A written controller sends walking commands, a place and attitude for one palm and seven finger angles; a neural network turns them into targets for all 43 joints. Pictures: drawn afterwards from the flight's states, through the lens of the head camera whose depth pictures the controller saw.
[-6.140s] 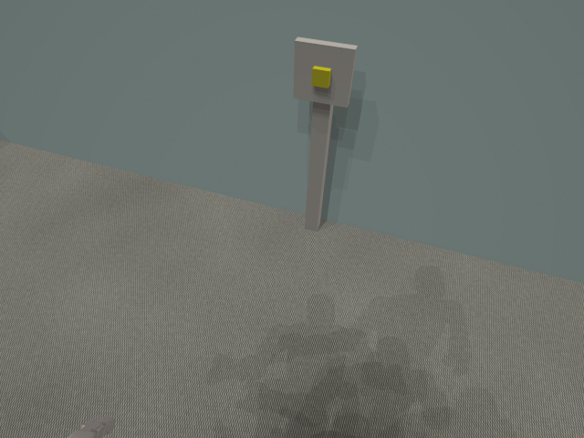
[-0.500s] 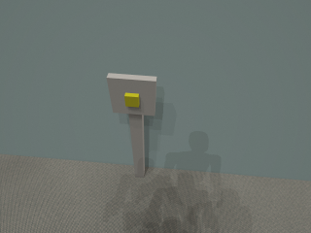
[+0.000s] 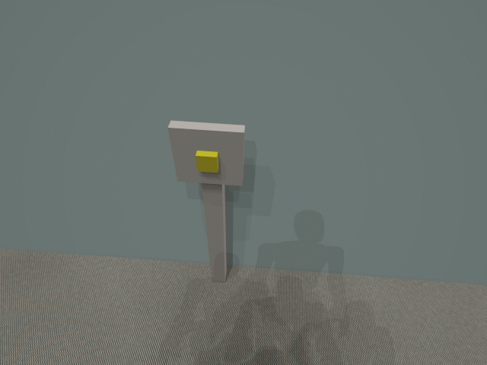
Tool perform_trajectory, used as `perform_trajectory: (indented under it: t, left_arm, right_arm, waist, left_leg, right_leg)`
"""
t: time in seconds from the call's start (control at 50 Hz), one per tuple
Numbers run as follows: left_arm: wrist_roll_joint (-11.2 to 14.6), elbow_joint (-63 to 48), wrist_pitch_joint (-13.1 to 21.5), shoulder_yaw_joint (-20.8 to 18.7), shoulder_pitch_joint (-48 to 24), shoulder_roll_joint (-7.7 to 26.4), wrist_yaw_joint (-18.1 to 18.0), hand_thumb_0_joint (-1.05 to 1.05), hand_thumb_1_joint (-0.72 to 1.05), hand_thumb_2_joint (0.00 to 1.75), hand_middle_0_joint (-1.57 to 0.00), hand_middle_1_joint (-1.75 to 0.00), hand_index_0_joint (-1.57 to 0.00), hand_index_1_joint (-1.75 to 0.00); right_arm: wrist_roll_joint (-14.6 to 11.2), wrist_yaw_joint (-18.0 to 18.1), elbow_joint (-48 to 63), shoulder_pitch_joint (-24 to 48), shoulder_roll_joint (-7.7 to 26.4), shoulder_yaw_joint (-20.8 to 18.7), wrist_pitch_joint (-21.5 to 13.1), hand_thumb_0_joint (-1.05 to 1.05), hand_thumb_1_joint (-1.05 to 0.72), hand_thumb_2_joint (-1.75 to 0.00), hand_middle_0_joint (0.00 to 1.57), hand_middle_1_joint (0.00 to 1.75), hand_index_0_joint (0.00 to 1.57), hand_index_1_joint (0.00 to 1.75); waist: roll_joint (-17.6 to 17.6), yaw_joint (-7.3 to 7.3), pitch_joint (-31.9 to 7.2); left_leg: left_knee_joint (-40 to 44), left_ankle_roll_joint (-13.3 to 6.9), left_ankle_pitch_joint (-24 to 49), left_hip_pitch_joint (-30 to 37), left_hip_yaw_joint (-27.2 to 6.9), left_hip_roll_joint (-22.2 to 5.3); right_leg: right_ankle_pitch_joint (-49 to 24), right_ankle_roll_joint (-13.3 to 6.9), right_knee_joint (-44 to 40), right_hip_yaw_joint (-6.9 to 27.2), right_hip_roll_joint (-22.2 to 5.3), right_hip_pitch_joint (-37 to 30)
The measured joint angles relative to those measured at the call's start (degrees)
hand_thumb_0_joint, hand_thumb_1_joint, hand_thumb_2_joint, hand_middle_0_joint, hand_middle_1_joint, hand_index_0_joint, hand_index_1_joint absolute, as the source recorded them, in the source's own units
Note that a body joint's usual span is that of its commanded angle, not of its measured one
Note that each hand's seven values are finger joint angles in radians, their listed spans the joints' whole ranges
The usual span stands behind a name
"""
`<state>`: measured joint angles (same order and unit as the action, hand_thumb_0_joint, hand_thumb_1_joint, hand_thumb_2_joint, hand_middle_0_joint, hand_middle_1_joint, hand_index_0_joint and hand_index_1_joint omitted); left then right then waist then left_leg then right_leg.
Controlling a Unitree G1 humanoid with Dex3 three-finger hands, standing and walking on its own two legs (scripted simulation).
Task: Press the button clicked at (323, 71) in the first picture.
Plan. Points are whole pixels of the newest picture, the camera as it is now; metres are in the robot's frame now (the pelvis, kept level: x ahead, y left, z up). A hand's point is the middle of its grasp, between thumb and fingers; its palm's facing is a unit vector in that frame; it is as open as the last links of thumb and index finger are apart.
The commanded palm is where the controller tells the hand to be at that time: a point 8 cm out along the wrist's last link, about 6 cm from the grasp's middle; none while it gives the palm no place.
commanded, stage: shuffle to correct the standing spot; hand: left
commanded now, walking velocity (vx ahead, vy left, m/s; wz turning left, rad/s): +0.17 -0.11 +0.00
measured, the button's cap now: (207, 160) +0.59 +0.12 -0.02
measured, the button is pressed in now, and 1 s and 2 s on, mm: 0 0 0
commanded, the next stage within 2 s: come to a stop and stand still in 0.36 s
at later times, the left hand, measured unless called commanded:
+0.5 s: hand out of the picture +0.01 +0.14 -0.19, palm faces +0.01 -1.00 -0.09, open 7.4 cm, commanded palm none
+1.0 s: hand (185, 362) +0.18 +0.12 -0.17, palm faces +0.02 -0.98 -0.21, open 7.3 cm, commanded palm none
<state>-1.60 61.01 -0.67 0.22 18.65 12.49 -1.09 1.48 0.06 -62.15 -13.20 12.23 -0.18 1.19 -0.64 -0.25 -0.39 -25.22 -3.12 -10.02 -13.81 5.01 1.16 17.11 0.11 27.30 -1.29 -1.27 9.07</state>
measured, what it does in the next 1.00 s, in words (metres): steps on the spot: right foot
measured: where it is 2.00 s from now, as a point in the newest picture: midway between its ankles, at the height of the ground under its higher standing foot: outside the picture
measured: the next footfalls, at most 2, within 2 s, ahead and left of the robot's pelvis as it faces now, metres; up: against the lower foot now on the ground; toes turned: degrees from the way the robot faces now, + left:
right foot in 0.80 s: +0.20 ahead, -0.18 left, +0.00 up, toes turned -9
left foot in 1.10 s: +0.08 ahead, +0.06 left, +0.00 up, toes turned +2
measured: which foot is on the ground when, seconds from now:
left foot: down 0.00-0.80, up 0.82-1.00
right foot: down 0.00-0.38, up 0.40-0.78, down 0.80-1.00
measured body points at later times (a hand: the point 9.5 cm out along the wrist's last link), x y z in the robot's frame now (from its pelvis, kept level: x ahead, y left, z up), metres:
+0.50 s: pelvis +0.08 +0.00 +0.00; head +0.07 +0.03 +0.44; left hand +0.01 +0.20 -0.18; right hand +0.08 -0.23 -0.15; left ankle +0.07 +0.07 -0.74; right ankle +0.02 -0.12 -0.68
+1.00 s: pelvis +0.08 -0.05 -0.01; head +0.10 -0.05 +0.44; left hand +0.17 +0.17 -0.15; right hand +0.06 -0.27 -0.17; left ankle +0.05 +0.06 -0.70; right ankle +0.16 -0.17 -0.74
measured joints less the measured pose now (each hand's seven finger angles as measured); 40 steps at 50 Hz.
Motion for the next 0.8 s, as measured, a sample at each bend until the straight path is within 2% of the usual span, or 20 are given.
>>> perform_trajectory:
  t: [0.08, 0.16, 0.28, 0.32, 0.36, 0.4, 0.44, 0.48, 0.54, 0.64, 0.74, 0.8]
  left_arm:
    - [-0.2, 0.9, -0.2, -0.1, 3.0, -1.8, 0.5, 0.00, 0.90, 0.90, -0.20, -0.30, -0.20, -0.30]
    - [0.1, 1.6, 0.4, -0.3, 5.8, -3.5, 0.6, 0.00, 0.90, 0.90, -0.20, -0.30, -0.20, -0.30]
    - [0.1, 3.0, 1.9, -1.1, 8.9, -5.2, -0.2, 0.00, 0.90, 0.90, -0.20, -0.30, -0.20, -0.30]
    - [0.0, 3.5, 2.2, -1.2, 9.4, -5.5, -0.3, 0.00, 0.90, 0.90, -0.20, -0.30, -0.20, -0.30]
    - [0.1, 3.9, 2.1, -1.3, 9.7, -5.7, -0.3, 0.00, 0.90, 0.90, -0.20, -0.30, -0.20, -0.30]
    - [0.3, 4.7, 1.5, -1.4, 9.6, -5.6, -0.2, 0.00, 0.90, 0.90, -0.20, -0.30, -0.20, -0.30]
    - [-0.1, 5.1, 0.5, -1.4, 8.8, -6.0, 0.0, 0.00, 0.90, 0.90, -0.20, -0.30, -0.20, -0.30]
    - [-0.4, 4.9, -0.1, -1.6, 7.1, -5.9, 0.3, 0.00, 0.90, 0.90, -0.20, -0.30, -0.20, -0.30]
    - [-0.5, 3.0, -0.1, -2.3, 3.4, -4.9, 0.5, 0.01, 0.91, 0.90, -0.20, -0.30, -0.20, -0.30]
    - [-0.4, -0.4, -0.6, -3.2, -2.5, -3.0, -0.6, 0.01, 0.93, 0.90, -0.20, -0.30, -0.20, -0.30]
    - [0.1, -2.3, -0.7, -3.8, -5.8, -1.9, -0.7, 0.01, 0.93, 0.90, -0.20, -0.30, -0.19, -0.30]
    - [0.1, -3.4, 0.4, -3.6, -6.5, -1.9, -0.9, 0.01, 0.92, 0.90, -0.20, -0.30, -0.19, -0.30]
  right_arm:
    - [-0.1, 0.2, -1.0, -2.3, -1.2, -0.4, 0.2, 0.01, -0.91, -0.90, 0.20, 0.30, 0.20, 0.30]
    - [-0.3, 0.4, -1.9, -4.3, -2.0, -0.8, 0.1, 0.01, -0.91, -0.90, 0.20, 0.30, 0.20, 0.30]
    - [-0.4, 0.4, -2.4, -5.1, -3.3, -1.1, -0.3, 0.01, -0.91, -0.90, 0.20, 0.30, 0.20, 0.30]
    - [-0.5, 0.5, -2.1, -4.6, -3.7, -1.2, -0.9, 0.01, -0.91, -0.90, 0.20, 0.30, 0.20, 0.30]
    - [-0.5, 0.7, -1.7, -3.8, -4.2, -1.1, -1.8, 0.01, -0.91, -0.90, 0.20, 0.30, 0.20, 0.30]
    - [-0.2, 1.4, -1.5, -2.7, -4.9, -1.3, -2.9, 0.01, -0.92, -0.90, 0.20, 0.30, 0.20, 0.30]
    - [0.0, 1.8, -0.8, -2.5, -4.8, -1.4, -3.9, 0.02, -0.93, -0.90, 0.20, 0.30, 0.20, 0.30]
    - [-0.1, 2.2, -0.4, -2.9, -5.0, -1.3, -4.5, 0.01, -0.93, -0.90, 0.20, 0.30, 0.20, 0.30]
    - [-0.2, 2.5, -0.7, -4.4, -5.8, -0.8, -4.8, 0.01, -0.92, -0.90, 0.20, 0.30, 0.20, 0.30]
    - [-0.2, 2.7, -2.3, -6.6, -7.7, -0.2, -3.8, 0.01, -0.91, -0.90, 0.20, 0.30, 0.20, 0.30]
    - [0.1, 2.4, -2.8, -7.4, -8.4, -1.1, -2.2, 0.01, -0.91, -0.90, 0.20, 0.30, 0.20, 0.30]
    - [-0.1, 2.0, -2.6, -8.2, -8.2, -1.8, -1.5, 0.01, -0.91, -0.90, 0.20, 0.30, 0.20, 0.30]
  waist:
    - [0.0, 0.22, 0.3]
    - [0.8, 0.48, 0.4]
    - [0.6, 0.90, 0.6]
    - [0.2, 1.10, 0.8]
    - [-0.4, 1.20, 1.0]
    - [-2.4, 1.33, 1.2]
    - [-2.6, 1.19, 0.9]
    - [-2.3, 0.51, 0.6]
    - [-2.0, -0.08, 0.8]
    - [-1.4, -0.58, 1.7]
    - [-0.3, -1.91, 3.4]
    - [-0.2, -1.96, 3.7]
  left_leg:
    - [-1.6, 0.4, -1.2, -0.6, 0.2, -0.6]
    - [-4.9, 1.1, -4.5, -1.9, -0.4, -1.9]
    - [-16.8, 1.3, -13.4, -5.9, -0.2, -3.8]
    - [-16.1, 1.4, -13.2, -5.8, 0.8, -4.0]
    - [-11.0, 1.0, -9.0, -4.0, 1.9, -3.9]
    - [-10.8, -0.6, -7.3, -2.8, 3.8, -3.0]
    - [-10.1, -1.1, -9.0, -1.1, 5.4, -3.2]
    - [-7.5, -1.0, -8.9, 0.9, 6.2, -3.4]
    - [-2.8, -0.6, -6.8, 3.5, 6.3, -3.3]
    - [0.9, 0.3, -5.3, 5.9, 5.7, -3.7]
    - [-1.8, 1.7, -7.3, 6.0, 5.4, -4.5]
    - [-6.8, 3.0, -10.2, 4.3, 5.7, -4.5]
  right_leg:
    - [0.3, -0.5, 1.3, -0.2, 0.2, 0.6]
    - [1.1, -1.0, 1.1, -0.7, 1.5, 0.3]
    - [2.3, -1.9, -0.3, -2.2, 3.1, -2.0]
    - [3.0, -1.6, -0.4, -2.5, 3.1, -2.9]
    - [4.6, -1.1, 1.3, -2.5, 3.0, -3.1]
    - [7.0, -1.1, 8.1, -1.5, 1.6, -0.8]
    - [9.8, -1.5, 19.9, -1.2, 1.2, 4.4]
    - [8.5, -1.4, 28.5, -1.6, 0.5, 9.4]
    - [3.4, -0.3, 32.4, -2.1, -1.3, 15.3]
    - [-3.6, 1.3, 24.1, -1.4, -3.1, 18.2]
    - [-3.7, 1.1, 12.9, -2.6, -3.0, 14.2]
    - [-9.4, 0.8, 4.7, -3.2, -3.1, 9.8]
